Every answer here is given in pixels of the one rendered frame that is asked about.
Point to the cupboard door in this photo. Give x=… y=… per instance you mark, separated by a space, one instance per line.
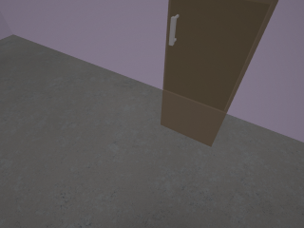
x=213 y=41

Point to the handle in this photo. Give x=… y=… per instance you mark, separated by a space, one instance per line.
x=172 y=32

